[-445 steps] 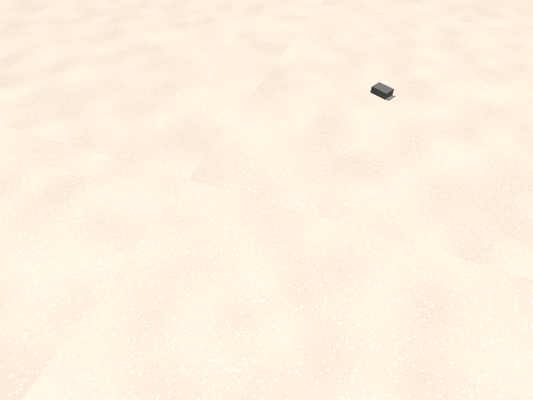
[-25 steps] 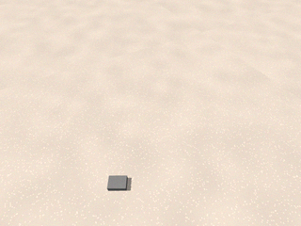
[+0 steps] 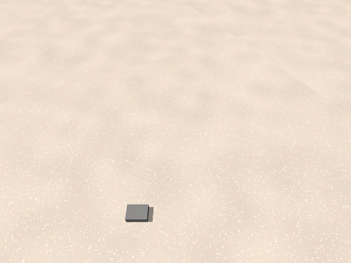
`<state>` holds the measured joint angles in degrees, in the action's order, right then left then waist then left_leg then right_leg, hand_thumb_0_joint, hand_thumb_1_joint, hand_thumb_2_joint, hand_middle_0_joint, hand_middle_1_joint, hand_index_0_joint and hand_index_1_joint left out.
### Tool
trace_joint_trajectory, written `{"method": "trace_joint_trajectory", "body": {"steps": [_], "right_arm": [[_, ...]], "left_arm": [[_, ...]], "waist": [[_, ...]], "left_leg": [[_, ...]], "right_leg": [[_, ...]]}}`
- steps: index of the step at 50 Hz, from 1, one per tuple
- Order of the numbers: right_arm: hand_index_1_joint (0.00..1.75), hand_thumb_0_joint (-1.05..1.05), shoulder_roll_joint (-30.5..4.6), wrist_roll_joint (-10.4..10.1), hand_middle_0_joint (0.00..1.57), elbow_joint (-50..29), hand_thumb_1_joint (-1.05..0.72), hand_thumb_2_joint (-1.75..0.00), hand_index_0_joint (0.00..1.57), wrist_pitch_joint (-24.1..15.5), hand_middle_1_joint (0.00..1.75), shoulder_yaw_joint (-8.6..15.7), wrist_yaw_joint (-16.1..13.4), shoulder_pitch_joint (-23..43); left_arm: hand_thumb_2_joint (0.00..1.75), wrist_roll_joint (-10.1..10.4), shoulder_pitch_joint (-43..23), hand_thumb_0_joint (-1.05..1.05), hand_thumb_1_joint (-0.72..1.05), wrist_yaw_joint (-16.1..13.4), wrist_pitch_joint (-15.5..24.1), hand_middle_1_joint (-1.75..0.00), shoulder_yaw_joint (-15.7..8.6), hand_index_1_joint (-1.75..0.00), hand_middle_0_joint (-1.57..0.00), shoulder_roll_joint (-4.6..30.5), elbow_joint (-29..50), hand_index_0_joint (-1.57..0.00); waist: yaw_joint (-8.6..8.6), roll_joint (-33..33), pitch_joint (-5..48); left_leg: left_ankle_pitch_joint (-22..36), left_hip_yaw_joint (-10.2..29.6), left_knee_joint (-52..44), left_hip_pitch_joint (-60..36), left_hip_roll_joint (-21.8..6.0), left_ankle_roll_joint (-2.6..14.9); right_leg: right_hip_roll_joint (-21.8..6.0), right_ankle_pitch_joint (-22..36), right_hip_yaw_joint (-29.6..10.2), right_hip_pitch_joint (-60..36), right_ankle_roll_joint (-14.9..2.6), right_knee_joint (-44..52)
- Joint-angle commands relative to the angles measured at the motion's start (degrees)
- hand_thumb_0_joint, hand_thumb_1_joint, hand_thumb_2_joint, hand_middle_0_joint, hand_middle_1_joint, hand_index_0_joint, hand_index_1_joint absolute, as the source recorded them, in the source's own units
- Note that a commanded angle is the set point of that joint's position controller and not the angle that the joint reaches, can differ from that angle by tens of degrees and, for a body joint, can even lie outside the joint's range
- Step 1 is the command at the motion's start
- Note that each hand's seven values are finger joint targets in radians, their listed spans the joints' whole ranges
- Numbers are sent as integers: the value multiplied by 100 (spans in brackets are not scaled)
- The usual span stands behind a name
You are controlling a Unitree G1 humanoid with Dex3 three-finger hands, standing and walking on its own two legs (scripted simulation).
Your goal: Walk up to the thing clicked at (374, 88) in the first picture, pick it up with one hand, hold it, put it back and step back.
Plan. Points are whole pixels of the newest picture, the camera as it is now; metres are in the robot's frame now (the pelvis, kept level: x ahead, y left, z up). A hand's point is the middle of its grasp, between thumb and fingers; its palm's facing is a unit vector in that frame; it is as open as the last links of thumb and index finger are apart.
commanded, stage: stand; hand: left
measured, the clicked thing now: (137, 213) +0.50 +0.26 -0.76
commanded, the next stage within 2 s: walk up in 0.04 s
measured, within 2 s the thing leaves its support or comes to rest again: neither
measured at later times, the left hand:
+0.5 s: hand out of the picture +0.11 +0.30 -0.16, palm faces +0.01 -0.92 -0.39, open 7.4 cm
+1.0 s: hand (83, 232) +0.24 +0.29 -0.18, palm faces +0.01 -0.94 -0.35, open 7.3 cm
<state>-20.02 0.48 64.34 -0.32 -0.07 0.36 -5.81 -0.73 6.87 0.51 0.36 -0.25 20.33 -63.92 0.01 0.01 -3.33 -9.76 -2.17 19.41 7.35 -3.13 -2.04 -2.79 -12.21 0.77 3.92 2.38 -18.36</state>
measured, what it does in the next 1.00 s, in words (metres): walks ahead: right foot, then left foot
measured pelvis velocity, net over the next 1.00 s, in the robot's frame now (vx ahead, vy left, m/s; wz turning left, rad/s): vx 0.10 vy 0.04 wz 0.03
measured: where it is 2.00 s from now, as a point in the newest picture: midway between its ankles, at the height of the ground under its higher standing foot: outside the picture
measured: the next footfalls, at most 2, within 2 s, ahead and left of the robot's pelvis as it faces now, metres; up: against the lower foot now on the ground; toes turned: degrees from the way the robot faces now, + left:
right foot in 0.68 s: +0.22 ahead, -0.11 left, +0.00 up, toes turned -1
left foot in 0.94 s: +0.12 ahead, +0.16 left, +0.00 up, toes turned +0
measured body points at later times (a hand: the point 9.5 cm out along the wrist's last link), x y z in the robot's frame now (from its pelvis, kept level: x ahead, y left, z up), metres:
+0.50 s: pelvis +0.08 +0.02 -0.01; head +0.12 +0.04 +0.44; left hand +0.11 +0.35 -0.14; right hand +0.17 -0.29 -0.12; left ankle +0.07 +0.13 -0.75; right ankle +0.02 -0.13 -0.68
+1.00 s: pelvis +0.10 +0.04 -0.03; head +0.15 +0.05 +0.41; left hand +0.24 +0.34 -0.15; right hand +0.17 -0.28 -0.15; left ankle +0.08 +0.15 -0.75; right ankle +0.17 -0.10 -0.74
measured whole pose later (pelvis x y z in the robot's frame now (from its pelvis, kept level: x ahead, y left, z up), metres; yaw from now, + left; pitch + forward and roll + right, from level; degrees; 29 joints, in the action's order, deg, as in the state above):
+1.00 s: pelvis +0.10 +0.04 -0.03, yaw +2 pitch -3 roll +1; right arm -20.6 1.2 52.9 0.7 2.3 -0.3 -11.1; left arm -0.8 2.9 -0.2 -2.4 -2.4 21.4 -49.9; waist 0.5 -2.5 -9.3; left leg -22.9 0.2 41.2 15.4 1.1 0.6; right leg -1.9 -22.2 -2.2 24.8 -0.5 -46.0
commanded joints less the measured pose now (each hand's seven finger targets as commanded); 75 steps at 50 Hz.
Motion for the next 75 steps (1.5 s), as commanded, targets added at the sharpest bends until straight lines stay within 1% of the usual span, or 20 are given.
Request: {"method": "trace_joint_trajectory", "body": {"steps": [1, 4, 9, 11, 14, 18, 19, 21, 29, 32, 35, 36, 46, 49, 55, 59, 61, 63, 69, 75], "right_arm": [[30, 0, -1254, 14, 20, -302, -90, -90, 20, -98, 30, 265, -61, 223], [30, 0, -1542, 127, 20, -615, -90, -90, 20, -27, 30, 567, 131, -190], [30, 0, -1364, 128, 20, -1150, -90, -90, 20, -96, 30, 603, 207, 34], [30, 0, -1199, 124, 20, -1422, -90, -90, 20, -90, 30, 560, 252, 308], [30, 0, -1236, 139, 20, -1583, -90, -90, 20, -171, 30, 560, 219, 340], [30, 0, -1383, 125, 20, -1161, -90, -90, 20, -239, 30, 801, 170, -1398], [30, 0, -1976, 200, 20, -1147, -90, -90, 20, -245, 30, 999, 100, -1852], [30, 0, -1992, 12, 20, -1333, -90, -90, 20, -213, 30, 962, 34, -1541], [30, 0, -1453, 18, 20, -1785, -90, -90, 20, -101, 30, 640, -99, -601], [30, 0, -1366, -171, 20, -1866, -90, -90, 20, 20, 30, 567, -92, -369], [30, 0, -1086, -209, 20, -1859, -90, -90, 20, 264, 30, 521, -189, -596], [30, 0, -1218, -153, 20, -1766, -90, -90, 20, 320, 30, 567, -214, -627], [30, 0, -1216, 108, 20, -1311, -90, -90, 20, 12, 30, 619, -172, -1255], [30, 0, -2260, 118, 20, -1601, -90, -90, 20, -131, 30, 829, -143, -506], [30, 0, -1558, 125, 20, -1589, -90, -90, 20, -226, 30, 642, -243, -561], [30, 0, -1614, 79, 20, -1634, -90, -90, 20, -118, 30, 591, -216, -585], [30, 0, -1392, -57, 20, -1718, -90, -90, 20, -83, 30, 499, -184, -456], [30, 0, -1175, -95, 20, -1653, -90, -90, 20, -45, 30, 438, -223, -359], [30, 0, -1426, 34, 20, -1147, -90, -90, 20, -223, 30, 443, -147, -527], [30, 0, -1346, 28, 20, -866, -90, -90, 20, -255, 30, 301, -74, 38]], "left_arm": [[90, 2, -163, 0, 90, -93, 90, -30, -230, -30, -20, 1257, 339, -20], [90, -116, 168, 0, 90, 24, 170, -30, -521, -30, -20, 1516, 602, -20], [90, -110, 651, 0, 90, 37, 269, -30, -572, -30, -20, 1392, 823, -20], [90, -122, 986, 0, 90, 22, 307, -30, -723, -30, -20, 1901, 872, -20], [90, -115, 1153, 0, 90, -41, 341, -30, -799, -30, -20, 1996, 1102, -20], [90, 68, 242, 0, 90, -76, 221, -30, -569, -30, -20, 1489, 1524, -20], [90, 120, 294, 0, 90, -86, 224, -30, -403, -30, -20, 939, 1749, -20], [90, 98, 584, 0, 90, -215, 177, -30, -471, -30, -20, 1349, 1582, -20], [90, 53, 853, 0, 90, -162, 141, -30, -405, -30, -20, 1049, 1404, -20], [90, 12, 880, 0, 90, -191, 154, -30, -497, -30, -20, 1170, 1313, -20], [90, 30, 611, 0, 90, -198, 164, -30, -617, -30, -20, 1966, 1523, -20], [90, -21, 433, 0, 90, -216, 144, -30, -606, -30, -20, 1884, 1581, -20], [90, 15, -300, 0, 90, -145, -176, -30, -551, -30, -20, 1466, 1820, -20], [90, -7, -631, 0, 90, -190, -275, -30, -602, -30, -20, 1352, 1842, -20], [90, 73, -306, 0, 90, -93, -112, -30, -510, -30, -20, 1131, 1609, -20], [90, 14, -72, 0, 90, -97, -42, -30, -481, -30, -20, 1017, 1355, -20], [90, -71, 296, 0, 90, -142, 67, -30, -572, -30, -20, 1418, 1183, -20], [90, -25, -146, 0, 90, -97, 117, -30, -546, -30, -20, 1772, 1305, -20], [90, 77, -517, 0, 90, -47, 44, -30, -373, -30, -20, 1220, 1237, -20], [90, 84, -505, 0, 90, 4, 59, -30, -361, -30, -20, 1211, 831, -20]], "waist": [[7, -12, 421], [-4, 290, 100], [-191, -77, -201], [-364, -909, -353], [-452, -909, -644], [599, -93, 600], [767, 1486, 781], [395, 738, 490], [31, 872, 235], [-181, 658, 567], [-222, -904, 608], [-145, -765, 327], [174, -851, 704], [211, 1133, 69], [106, 1047, 567], [-6, 984, 578], [-172, 315, 986], [-46, -821, 844], [147, -496, 588], [-33, 98, 84]], "left_leg": [[861, 430, -266, -278, -523, 236], [-2993, 748, -154, 398, -345, 650], [-1800, 796, 509, 893, -318, 751], [-1665, -80, 1729, 2088, 348, 389], [-2186, 314, 2061, 2784, -47, 361], [598, 250, 6, -783, 66, 527], [1777, 2217, -275, -1845, -1192, 906], [3339, 2316, 177, -1110, -1828, 1842], [3823, 478, 929, -175, -1059, 1267], [2887, 335, 1761, 406, -643, 861], [-2998, 567, 4010, 950, 468, 358], [-3075, 869, 4452, 910, 382, 348], [-571, 184, 912, 390, 408, 280], [647, 3538, -146, 1357, -2004, 1818], [3080, 1435, 1146, -684, -1011, 1270], [2782, 1108, 1541, -53, -861, 1105], [1868, 765, 2205, 921, -444, 603], [-2024, 374, 2462, 887, 176, 287], [366, 1139, 449, -123, -379, 567], [-535, 921, -56, 441, -320, 416]], "right_leg": [[-538, 812, -300, 259, -295, 287], [-167, -2462, -340, 763, -610, -334], [-291, -1355, -745, 587, -790, -233], [-1133, -1656, -1946, -317, -1213, 556], [-1750, 1765, -1997, -967, -1760, 97], [-343, 2408, 112, 618, -648, -2295], [634, -32, 227, 2199, -255, -3883], [445, -2255, -647, 2365, -436, -4708], [196, -621, 120, 1254, -294, -2090], [292, 894, 119, 229, -518, -1035], [-2128, 2873, -2705, 867, -2068, -270], [-2021, 2472, -2711, 1219, -2130, -343], [-1032, 1540, -983, 1300, -1179, -1822], [463, -2298, -836, 2035, -424, -4090], [418, -1775, -592, 2290, -303, -3144], [447, -846, 24, 928, -436, -1092], [-77, 948, -893, -512, -770, -586], [-1589, 1528, -2485, 463, -1780, -607], [-319, 1039, -936, 1118, -560, -1033], [-294, -206, -987, 755, -572, -255]]}}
